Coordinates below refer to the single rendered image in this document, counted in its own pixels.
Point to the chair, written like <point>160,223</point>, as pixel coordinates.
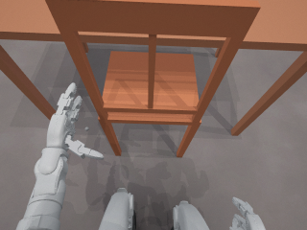
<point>152,88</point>

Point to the robot left thigh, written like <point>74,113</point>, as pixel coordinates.
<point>118,212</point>

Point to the right robot hand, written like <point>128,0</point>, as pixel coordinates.
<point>250,220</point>

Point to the table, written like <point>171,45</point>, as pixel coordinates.
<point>280,25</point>

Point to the left robot shin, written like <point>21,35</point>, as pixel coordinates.
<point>131,218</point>

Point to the left robot hand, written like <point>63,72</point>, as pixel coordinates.
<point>62,123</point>

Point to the left robot forearm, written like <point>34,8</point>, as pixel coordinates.
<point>46,201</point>

